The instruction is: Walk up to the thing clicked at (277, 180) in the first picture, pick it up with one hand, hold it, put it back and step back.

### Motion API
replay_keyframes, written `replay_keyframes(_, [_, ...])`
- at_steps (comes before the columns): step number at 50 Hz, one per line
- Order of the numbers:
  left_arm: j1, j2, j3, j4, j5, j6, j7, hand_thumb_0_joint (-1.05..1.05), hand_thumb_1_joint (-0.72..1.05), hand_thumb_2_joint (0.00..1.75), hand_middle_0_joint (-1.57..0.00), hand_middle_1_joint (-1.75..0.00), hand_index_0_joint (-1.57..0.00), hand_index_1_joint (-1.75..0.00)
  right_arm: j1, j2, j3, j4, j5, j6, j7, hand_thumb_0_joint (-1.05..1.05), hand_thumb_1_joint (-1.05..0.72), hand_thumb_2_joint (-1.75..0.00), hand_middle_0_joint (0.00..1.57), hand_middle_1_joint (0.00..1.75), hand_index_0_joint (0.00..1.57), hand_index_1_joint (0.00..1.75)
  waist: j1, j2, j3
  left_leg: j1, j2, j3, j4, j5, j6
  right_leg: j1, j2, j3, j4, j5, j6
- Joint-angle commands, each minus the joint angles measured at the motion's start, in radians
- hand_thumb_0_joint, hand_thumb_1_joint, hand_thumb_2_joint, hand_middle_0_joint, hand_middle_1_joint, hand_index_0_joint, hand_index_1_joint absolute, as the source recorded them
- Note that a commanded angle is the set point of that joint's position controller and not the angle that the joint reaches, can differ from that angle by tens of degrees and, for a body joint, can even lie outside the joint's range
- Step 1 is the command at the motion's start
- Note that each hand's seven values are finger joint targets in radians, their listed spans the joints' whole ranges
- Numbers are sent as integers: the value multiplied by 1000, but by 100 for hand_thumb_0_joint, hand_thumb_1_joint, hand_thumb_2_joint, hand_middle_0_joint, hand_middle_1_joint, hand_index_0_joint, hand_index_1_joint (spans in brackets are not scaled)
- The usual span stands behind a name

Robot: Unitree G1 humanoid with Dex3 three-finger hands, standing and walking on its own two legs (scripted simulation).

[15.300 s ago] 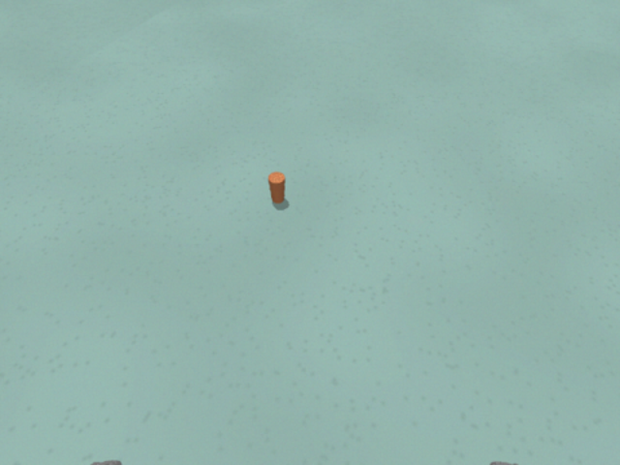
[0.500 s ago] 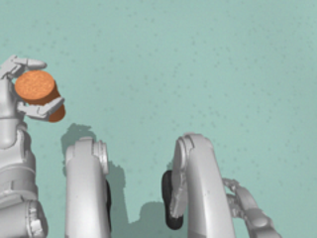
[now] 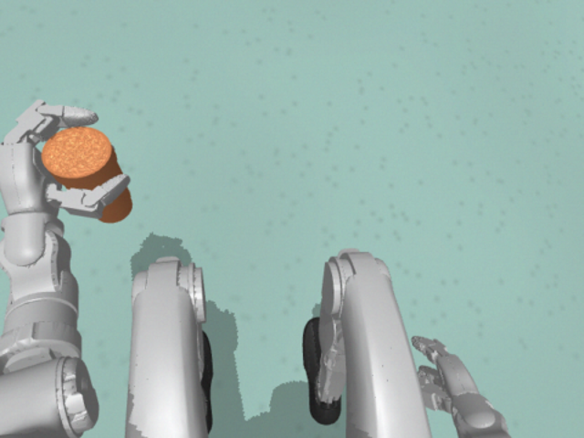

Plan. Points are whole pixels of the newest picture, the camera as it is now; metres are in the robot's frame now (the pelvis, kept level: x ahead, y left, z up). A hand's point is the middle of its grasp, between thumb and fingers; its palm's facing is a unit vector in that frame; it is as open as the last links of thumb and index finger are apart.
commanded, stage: settle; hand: left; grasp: from the side
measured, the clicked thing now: (97, 182) +0.43 +0.24 -0.08
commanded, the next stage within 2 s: lift in 0.04 s
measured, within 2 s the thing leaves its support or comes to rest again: neither
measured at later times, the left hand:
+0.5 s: hand (79, 164) +0.42 +0.23 +0.00, palm faces +0.13 -0.99 -0.04, open 9.9 cm
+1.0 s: hand (0, 112) +0.40 +0.22 +0.15, palm faces +0.15 -0.99 -0.06, open 9.9 cm
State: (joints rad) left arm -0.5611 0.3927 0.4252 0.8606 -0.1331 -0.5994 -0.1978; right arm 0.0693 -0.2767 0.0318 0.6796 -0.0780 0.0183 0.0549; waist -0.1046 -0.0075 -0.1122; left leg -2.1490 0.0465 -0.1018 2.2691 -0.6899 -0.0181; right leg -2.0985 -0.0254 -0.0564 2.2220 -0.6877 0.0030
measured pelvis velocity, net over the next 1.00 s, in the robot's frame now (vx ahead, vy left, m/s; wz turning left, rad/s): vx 0.02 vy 0.00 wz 0.04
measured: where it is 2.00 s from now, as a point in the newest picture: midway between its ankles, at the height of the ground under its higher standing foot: (260, 396)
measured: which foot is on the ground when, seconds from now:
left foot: down 0.00-1.00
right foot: down 0.00-1.00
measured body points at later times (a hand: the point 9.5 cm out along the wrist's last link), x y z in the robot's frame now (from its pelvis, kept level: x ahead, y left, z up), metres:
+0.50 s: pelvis +0.00 +0.00 +0.03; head +0.20 +0.03 +0.43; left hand +0.41 +0.28 +0.00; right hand +0.14 -0.26 -0.10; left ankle +0.08 +0.13 -0.34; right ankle +0.10 -0.12 -0.34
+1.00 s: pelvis +0.02 +0.00 +0.15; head +0.19 +0.02 +0.56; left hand +0.38 +0.27 +0.15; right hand +0.20 -0.24 +0.02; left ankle +0.08 +0.13 -0.34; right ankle +0.10 -0.12 -0.34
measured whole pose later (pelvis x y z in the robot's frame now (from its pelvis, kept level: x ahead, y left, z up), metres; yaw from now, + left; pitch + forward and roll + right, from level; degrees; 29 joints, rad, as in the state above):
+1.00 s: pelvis +0.02 +0.00 +0.15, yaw +2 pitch +31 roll -3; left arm -0.26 0.28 0.26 0.40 -0.18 -0.36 -0.11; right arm 0.10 -0.25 -0.01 0.60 0.02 -0.02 -0.02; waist -0.04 0.03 -0.18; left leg -1.69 0.05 -0.05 1.80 -0.66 -0.01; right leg -1.65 -0.03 -0.05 1.76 -0.66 0.01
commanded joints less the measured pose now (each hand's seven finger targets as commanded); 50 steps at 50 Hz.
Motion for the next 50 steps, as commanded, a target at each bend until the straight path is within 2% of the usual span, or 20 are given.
replay_keyframes(1, [-298, 231, 41, -233, -19, -98, -2, 0, 18, 126, -122, -133, -122, -135, 115, -212, -73, -59, 0, -18, -17, 0, -90, -90, 20, 30, 20, 30, 12, 175, -673, 481, -28, 52, -279, 145, 37, 333, 33, -30, -240, 173, -42])
replay_keyframes(3, [-328, 266, 58, -290, -14, -103, 2, 0, 19, 128, -123, -134, -122, -136, 126, -206, -76, -57, -1, -16, -18, 0, -90, -90, 20, 30, 20, 30, 29, 196, -720, 519, -29, 56, -289, 162, 35, 347, 34, -25, -244, 182, -44])
replay_keyframes(5, [-333, 209, 26, -260, -23, -96, -2, 0, 21, 128, -123, -134, -123, -136, 129, -200, -70, -54, 2, -19, -15, 0, -90, -90, 20, 30, 20, 30, 1, 199, -695, 511, -30, 49, -293, 167, 32, 336, 31, -29, -235, 190, -45])
replay_keyframes(7, [-305, 203, 35, -196, -26, -93, 2, 0, 19, 127, -122, -132, -121, -135, 124, -203, -72, -51, 4, -22, -17, 0, -89, -90, 20, 30, 20, 30, -3, 158, -652, 475, -29, 52, -283, 155, 39, 331, 32, -29, -247, 183, -40])
replay_keyframes(9, [-348, 263, 61, -275, -20, -109, 6, 0, 13, 119, -127, -138, -129, -137, 130, -197, -72, -52, 1, -20, -18, 0, -93, -90, 20, 30, 20, 30, 17, 168, -688, 467, -31, 64, -286, 135, 42, 371, 33, -17, -263, 166, -38])
replay_keyframes(11, [-339, 257, 54, -303, -21, -105, -1, 0, 13, 121, -128, -141, -131, -140, 133, -193, -77, -53, 1, -20, -18, 0, -93, -90, 20, 30, 20, 30, 24, 170, -731, 485, -34, 70, -293, 138, 42, 408, 33, -10, -272, 165, -37])
replay_keyframes(15, [-258, 197, 20, -230, -38, -81, -23, 0, 14, 120, -126, -138, -128, -137, 125, -201, -81, -66, 17, -26, -22, 0, -93, -90, 20, 30, 20, 30, 13, 164, -674, 493, -35, 65, -325, 118, 41, 371, 33, -17, -288, 145, -42])
replay_keyframes(17, [-242, 209, 32, -257, -47, -79, -31, 0, 18, 120, -126, -138, -128, -137, 132, -204, -87, -76, 25, -32, -26, 0, -93, -90, 20, 30, 20, 30, 20, 133, -693, 491, -34, 66, -328, 128, 45, 398, 33, -13, -304, 155, -42])
replay_keyframes(19, [-293, 257, 45, -388, -53, -84, -33, 0, 17, 119, -125, -138, -128, -136, 139, -200, -88, -85, 27, -33, -29, 0, -93, -90, 20, 30, 20, 30, 34, 181, -756, 542, -34, 67, -343, 145, 42, 429, 30, -5, -307, 168, -44])
replay_keyframes(22, [-209, 174, 9, -354, -69, -45, -29, 0, 17, 121, -124, -138, -127, -137, 128, -194, -91, -102, 41, -39, -36, 0, -92, -90, 20, 30, 20, 30, 20, 153, -701, 551, -34, 59, -380, 119, 43, 418, 30, -7, -344, 147, -43])
replay_keyframes(26, [-242, 233, 28, -534, -70, -39, -6, 0, 17, 120, -123, -137, -126, -136, 141, -184, -94, -112, 48, -44, -44, 0, -92, -90, 20, 30, 20, 30, 46, 181, -771, 605, -32, 60, -407, 156, 43, 481, 29, 8, -376, 179, -44])
replay_keyframes(30, [-126, 130, -21, -440, -77, 13, 1, 0, 20, 123, -123, -137, -125, -136, 126, -176, -99, -122, 62, -53, -51, 0, -91, -90, 20, 30, 20, 30, 20, 124, -684, 596, -30, 52, -449, 138, 47, 479, 29, 7, -427, 167, -41])
replay_keyframes(34, [-169, 181, -26, -642, -75, 27, 16, 0, 16, 122, -124, -138, -127, -137, 131, -167, -103, -138, 69, -56, -59, 0, -91, -90, 20, 30, 20, 30, 59, 176, -757, 692, -29, 59, -508, 145, 41, 560, 25, 31, -490, 163, -43])
replay_keyframes(35, [-103, 171, -22, -622, -77, 45, 22, 0, 17, 121, -123, -137, -126, -136, 127, -171, -105, -143, 74, -55, -62, 0, -91, -90, 20, 30, 20, 30, 67, 180, -748, 727, -29, 51, -534, 152, 39, 561, 25, 24, -498, 169, -45])
replay_keyframes(36, [-98, 171, -17, -650, -79, 56, 29, 0, 21, 122, -123, -137, -126, -135, 132, -166, -107, -143, 77, -56, -65, 0, -91, -90, 20, 30, 20, 30, 67, 163, -758, 746, -28, 49, -546, 161, 39, 577, 27, 21, -514, 178, -43])
replay_keyframes(38, [-27, 82, -66, -606, -87, 82, 40, 0, 24, 123, -121, -137, -124, -135, 121, -159, -106, -153, 88, -59, -69, 0, -90, -90, 20, 30, 20, 30, 43, 106, -693, 736, -28, 38, -578, 153, 42, 602, 26, 12, -546, 184, -38])
replay_keyframes(39, [-17, 115, -31, -625, -87, 89, 52, 0, 25, 123, -122, -137, -124, -135, 126, -158, -106, -147, 90, -62, -72, 0, -90, -90, 20, 30, 20, 30, 60, 95, -690, 736, -28, 45, -579, 171, 45, 632, 28, 16, -563, 201, -36])
replay_keyframes(40, [17, 96, -49, -604, -88, 100, 55, 0, 21, 122, -120, -135, -123, -134, 114, -157, -105, -158, 94, -62, -75, 0, -90, -90, 20, 30, 20, 30, 60, 85, -677, 752, -29, 48, -591, 175, 48, 643, 27, 21, -586, 204, -36])
replay_keyframes(42, [-34, 111, -60, -725, -81, 100, 66, 0, 22, 121, -119, -135, -122, -134, 115, -150, -107, -164, 93, -63, -79, 0, -90, -90, 20, 30, 20, 30, 69, 133, -712, 822, -27, 48, -625, 197, 43, 678, 26, 26, -610, 222, -38])
replay_keyframes(50, [45, 64, -123, -815, -75, 151, 106, 0, 20, 118, -116, -131, -118, -130, 118, -127, -100, -168, 105, -77, -98, 0, -90, -90, 20, 30, 20, 30, 63, 115, -679, 1012, -24, 38, -781, 250, 38, 844, 26, 29, -768, 277, -31])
